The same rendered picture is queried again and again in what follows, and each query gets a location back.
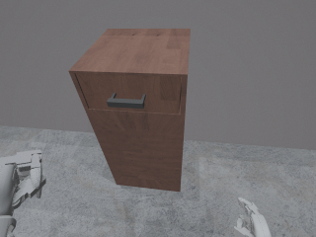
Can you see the robot left hand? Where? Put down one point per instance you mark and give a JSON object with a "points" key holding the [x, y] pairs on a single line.
{"points": [[27, 167]]}

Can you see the robot left forearm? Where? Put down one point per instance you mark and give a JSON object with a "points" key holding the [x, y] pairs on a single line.
{"points": [[7, 225]]}

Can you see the handle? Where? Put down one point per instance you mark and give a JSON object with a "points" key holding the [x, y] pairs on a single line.
{"points": [[114, 102]]}

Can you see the cabinet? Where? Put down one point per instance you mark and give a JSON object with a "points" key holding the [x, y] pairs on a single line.
{"points": [[142, 149]]}

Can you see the drawer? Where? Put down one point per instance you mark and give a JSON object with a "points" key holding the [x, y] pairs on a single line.
{"points": [[162, 93]]}

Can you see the robot right hand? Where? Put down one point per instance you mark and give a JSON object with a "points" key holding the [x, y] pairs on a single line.
{"points": [[256, 226]]}

